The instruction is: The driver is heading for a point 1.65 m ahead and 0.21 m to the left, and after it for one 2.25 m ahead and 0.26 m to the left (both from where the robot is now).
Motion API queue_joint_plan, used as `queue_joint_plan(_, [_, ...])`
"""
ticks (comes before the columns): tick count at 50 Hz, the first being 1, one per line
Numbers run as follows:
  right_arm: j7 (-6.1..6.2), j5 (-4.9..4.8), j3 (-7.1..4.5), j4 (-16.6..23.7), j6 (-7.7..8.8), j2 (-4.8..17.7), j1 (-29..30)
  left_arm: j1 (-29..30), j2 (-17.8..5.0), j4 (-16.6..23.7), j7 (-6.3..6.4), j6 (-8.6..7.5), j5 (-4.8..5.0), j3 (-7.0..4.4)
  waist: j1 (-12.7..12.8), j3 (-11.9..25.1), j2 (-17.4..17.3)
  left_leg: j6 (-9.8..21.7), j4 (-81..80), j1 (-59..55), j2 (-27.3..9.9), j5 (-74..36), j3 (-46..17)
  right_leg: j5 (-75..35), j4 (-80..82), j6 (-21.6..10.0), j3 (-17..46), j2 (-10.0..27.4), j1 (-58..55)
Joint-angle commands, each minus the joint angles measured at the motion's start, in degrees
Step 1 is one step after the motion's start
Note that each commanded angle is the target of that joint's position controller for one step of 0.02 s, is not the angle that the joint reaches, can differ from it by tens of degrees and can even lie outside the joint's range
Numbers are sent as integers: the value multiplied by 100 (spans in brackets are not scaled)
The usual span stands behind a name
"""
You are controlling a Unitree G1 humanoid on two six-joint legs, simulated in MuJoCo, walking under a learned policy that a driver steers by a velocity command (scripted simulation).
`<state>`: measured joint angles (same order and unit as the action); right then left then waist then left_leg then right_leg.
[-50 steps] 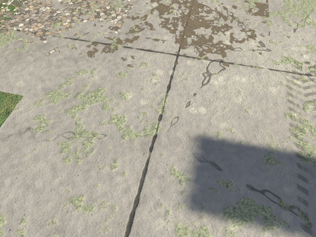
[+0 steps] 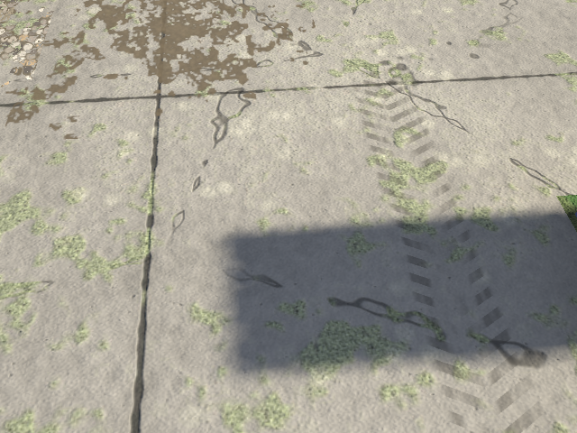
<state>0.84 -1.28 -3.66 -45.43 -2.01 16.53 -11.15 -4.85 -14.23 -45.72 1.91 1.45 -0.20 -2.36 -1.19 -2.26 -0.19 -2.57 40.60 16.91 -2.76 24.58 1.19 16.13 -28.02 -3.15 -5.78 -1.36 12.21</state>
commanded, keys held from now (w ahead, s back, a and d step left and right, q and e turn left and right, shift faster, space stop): w+q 0.42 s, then w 0.16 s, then w+e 0.42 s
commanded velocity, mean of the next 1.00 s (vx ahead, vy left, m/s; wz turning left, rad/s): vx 0.40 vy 0.00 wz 0.19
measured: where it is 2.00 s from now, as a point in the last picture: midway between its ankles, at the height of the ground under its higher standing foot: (259, 279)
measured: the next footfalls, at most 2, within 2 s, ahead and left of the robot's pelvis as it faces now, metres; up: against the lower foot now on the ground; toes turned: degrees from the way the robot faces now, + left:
left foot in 0.06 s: +0.01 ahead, +0.11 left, +0.00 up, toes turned +5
right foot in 0.52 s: +0.37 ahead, -0.06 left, +0.00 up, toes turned +19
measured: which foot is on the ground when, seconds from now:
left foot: up 0.00-0.04, down 0.06-0.52, up 0.54-0.94, down 0.96-1.00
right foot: down 0.00-0.06, up 0.08-0.50, down 0.52-0.96, up 0.98-1.00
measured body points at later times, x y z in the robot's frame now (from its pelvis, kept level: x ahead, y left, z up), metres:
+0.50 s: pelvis +0.18 +0.02 -0.01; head +0.20 +0.04 +0.44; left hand +0.35 +0.32 -0.08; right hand +0.24 -0.27 -0.12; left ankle -0.03 +0.11 -0.74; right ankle +0.33 -0.07 -0.73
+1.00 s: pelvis +0.42 +0.11 -0.01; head +0.45 +0.13 +0.44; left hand +0.36 +0.39 -0.14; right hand +0.71 -0.07 -0.06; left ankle +0.49 +0.24 -0.74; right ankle +0.33 -0.06 -0.71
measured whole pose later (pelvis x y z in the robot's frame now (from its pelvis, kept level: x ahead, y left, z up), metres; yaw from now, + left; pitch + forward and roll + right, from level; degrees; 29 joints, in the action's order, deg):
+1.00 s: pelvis +0.42 +0.11 -0.01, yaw +10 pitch +2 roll -1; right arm -0.6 0.3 -1.6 -35.4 6.3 15.2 -2.5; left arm -23.8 -17.2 -48.8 0.1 -3.1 1.5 -3.6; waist 5.1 -1.0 0.8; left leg 0.5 31.2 25.2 -0.5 8.2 -0.9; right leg 26.7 -40.6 -0.4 7.6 -1.6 9.5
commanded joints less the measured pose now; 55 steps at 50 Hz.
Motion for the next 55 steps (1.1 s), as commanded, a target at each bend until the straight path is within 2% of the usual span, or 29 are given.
queue_joint_plan(1, [-97, -47, -102, 321, 69, 460, 6, -66, -1219, 306, 49, -3, 109, -388, 115, 473, 553, 304, -531, 103, 97, -165, 275, -572, 881, -975, 1429, 1810, -593])
queue_joint_plan(3, [-122, -56, -180, 26, 98, 586, -630, 141, -992, 351, -7, -48, 176, -355, -209, 351, 345, 761, -1478, -1099, 231, -415, 191, 986, 363, -539, 943, 1367, 446])
queue_joint_plan(4, [-65, -74, -298, -150, 141, 963, -1258, 361, -568, 479, -72, -115, 69, -251, -346, 436, -733, 1225, -2049, -1993, -690, -65, -1255, 1210, -1296, -84, 156, 819, 1557])
queue_joint_plan(5, [-121, -8, -436, -109, 305, 1591, -1576, 1079, -494, 961, -106, -273, 38, -228, -560, 143, -1758, 2248, -2883, -2347, -1896, 606, -4145, 2129, -2573, 243, 120, -312, 3373])
queue_joint_plan(6, [-129, 121, -310, 60, 478, 1198, -1284, 1112, -793, 931, -176, -432, 116, -308, -466, 22, -977, 2356, -3082, -2428, -1991, 538, -4204, 2032, -3297, 217, 903, 65, 3779])
queue_joint_plan(7, [-86, 102, -255, 121, 582, 1004, -970, 829, -935, 829, -263, -531, 197, -353, -189, -76, -810, 2108, -3008, -2419, -1759, 297, -3633, 1350, -3363, 152, 1038, 259, 3866])
queue_joint_plan(9, [-32, -38, -218, 196, 631, 880, -786, 671, -1030, 622, -289, -641, 61, -394, -99, -159, -426, 1745, -3011, -2430, -1348, -512, -2811, 402, -2951, 224, 956, 452, 3785])
queue_joint_plan(12, [61, 33, -185, 236, 597, 817, -1011, 791, -798, 599, -332, -709, 17, -345, -120, -73, -442, 1567, -3083, -2138, -917, -1742, -2038, -582, -2213, 485, 772, 347, 3232])
queue_joint_plan(16, [121, 29, -238, 276, 540, 963, -1208, 1212, -571, 752, -369, -743, 74, -237, -296, -229, -594, 1404, -3065, -1372, -608, -1868, -1582, -1437, -863, 679, 649, 117, 2459])
queue_joint_plan(20, [109, -32, -279, 274, 496, 1031, -1398, 1417, -675, 929, -436, -802, 139, -223, -365, -337, -746, 1313, -2878, -1034, -737, -1723, -1817, -1603, -217, 636, 710, 55, 1830])
queue_joint_plan(23, [117, -16, -301, 311, 465, 1041, -1263, 899, -952, 826, -441, -868, 155, -311, -85, -169, -1007, 1173, -2518, -1327, -975, -2413, -1981, -1329, -76, 421, 720, 93, 1293])
queue_joint_plan(25, [97, 70, -211, 337, 439, 790, -1226, -225, -1258, 522, -375, -889, 117, -477, 465, 580, -952, 912, -1109, -1270, -546, -3969, -1581, -1269, 138, 66, 526, 16, -221])
queue_joint_plan(26, [90, 163, -88, 464, 425, 509, -1233, -1227, -1517, 409, -341, -890, 4, -529, 874, 1532, -490, 714, 512, -392, -197, -3104, -1393, -766, -77, -342, 1484, 880, -1881])
queue_joint_plan(27, [72, -4, 76, 587, 505, -147, -2126, -1807, -2015, 130, -389, -832, -64, -640, 406, 2379, 1782, 307, 2591, 1585, 730, 327, -987, 901, 754, -1287, 4552, 2267, -3551])
queue_joint_plan(28, [76, -168, -25, 445, 560, 463, -1939, -1659, -1390, 120, -443, -862, 46, -482, 550, 1912, 1464, 334, 3341, 2268, 539, 743, -1350, 1897, 1451, -1255, 5304, 2306, -3220])
queue_joint_plan(29, [57, -210, -121, 560, 588, 812, -1266, -1232, -1075, 176, -412, -843, 74, -387, 579, 1031, 982, 403, 3483, 2557, 267, 285, -1223, 1666, 1451, -1050, 4319, 2134, -2473])
queue_joint_plan(31, [42, 37, -102, 756, 669, 740, -488, -815, -864, 173, -385, -775, 5, -300, 403, 369, 339, 475, 2991, 2273, -158, -368, -854, 193, 1504, -969, 3109, 1635, -1161])
queue_joint_plan(32, [12, 71, -105, 785, 685, 664, -485, -747, -790, 178, -367, -776, -46, -256, 242, 336, 463, 495, 2745, 2008, -308, -567, -833, -204, 1605, -969, 2834, 1462, -824])
queue_joint_plan(34, [-31, 82, -49, 794, 698, 454, -551, -780, -767, 154, -338, -783, 27, -238, 117, 322, 578, 437, 2267, 1840, -354, -587, -705, -588, 1803, -1121, 2614, 1335, -564])
queue_joint_plan(38, [-85, 174, 115, 1068, 755, 196, 188, -918, -1100, 115, -236, -738, 158, -324, 217, 9, 451, 178, 481, 1560, -276, -1214, -421, -910, 2036, -1147, 2067, 1178, 56])
queue_joint_plan(43, [-181, 54, 87, 1256, 836, 394, 900, -1451, -1258, 26, -196, -610, 239, -367, 436, 63, 452, 40, -810, 748, 95, -2378, -404, -981, 1665, -836, 2048, 1147, 90])
queue_joint_plan(45, [-182, 31, 18, 1275, 865, 536, 865, -1519, -1270, 17, -175, -556, 234, -369, 310, 101, 500, 130, -1123, 373, 126, -2282, -444, -724, 1363, -669, 2257, 1216, -30])
queue_joint_plan(47, [-131, 45, -117, 1103, 873, 727, 224, -1539, -1094, 42, -167, -518, 172, -310, -77, 367, 490, 328, -1399, -716, 147, -1985, -333, -925, 602, -427, 2176, 942, 177])
queue_joint_plan(48, [-79, 117, -228, 1017, 885, 1001, -505, -1492, -779, 131, -186, -533, 104, -199, -456, 878, 222, 602, -1425, -1778, -426, -1721, -829, -705, -655, -209, 1895, 567, 634])
queue_joint_plan(49, [-41, 237, -355, 958, 819, 1527, -1190, -1867, -272, 336, -177, -597, 71, -50, -488, 1738, -1164, 1208, -1672, -3475, -1800, -984, -2704, 935, -2673, 161, 1161, -113, 2111])
queue_joint_plan(50, [-102, 226, -336, 816, 776, 1396, -1363, -2064, -507, 436, -162, -635, 256, -78, -394, 1879, -1925, 1657, -2373, -3528, -2282, 312, -4455, 1795, -3918, 219, 1236, -67, 3112])
queue_joint_plan(51, [-116, 173, -213, 861, 784, 936, -1042, -1794, -973, 395, -147, -604, 332, -211, -395, 1160, -1188, 1505, -2507, -2981, -2050, 666, -3913, 1310, -4432, 208, 1408, 245, 3410])
queue_joint_plan(53, [-128, 182, -80, 858, 783, 505, -459, -1308, -964, 469, -158, -525, 232, -248, -198, 453, -661, 1300, -2642, -1922, -1553, -561, -2408, 486, -4288, 242, 1250, 578, 3216])
queue_joint_plan(55, [-119, 220, -71, 793, 818, 406, -168, -1215, -792, 545, -208, -417, 206, -259, 17, 175, -737, 1223, -2936, -1273, -1299, -1399, -1560, 116, -3940, 286, 1225, 789, 2816])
